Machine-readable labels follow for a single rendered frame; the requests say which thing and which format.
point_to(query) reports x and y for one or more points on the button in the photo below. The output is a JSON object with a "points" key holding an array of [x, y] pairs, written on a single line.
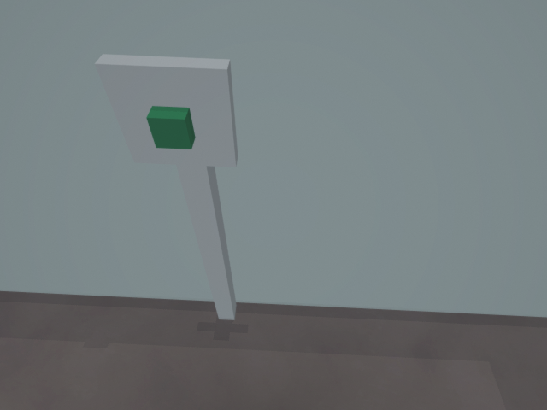
{"points": [[171, 127]]}

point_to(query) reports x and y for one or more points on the panel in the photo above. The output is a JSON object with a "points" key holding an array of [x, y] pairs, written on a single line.
{"points": [[136, 83]]}

